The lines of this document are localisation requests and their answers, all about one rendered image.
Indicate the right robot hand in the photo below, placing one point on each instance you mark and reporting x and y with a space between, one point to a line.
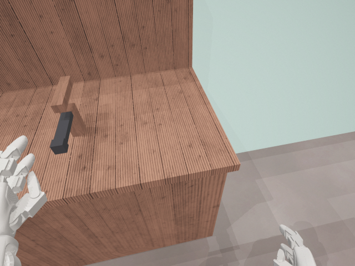
299 256

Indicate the counter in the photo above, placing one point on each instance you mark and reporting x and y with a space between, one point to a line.
147 158

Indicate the robot left forearm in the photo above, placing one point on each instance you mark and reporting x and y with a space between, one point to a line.
8 251

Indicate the left robot hand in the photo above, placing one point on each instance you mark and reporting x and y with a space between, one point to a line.
12 181

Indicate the tap lever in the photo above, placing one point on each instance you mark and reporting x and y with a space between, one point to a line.
60 143

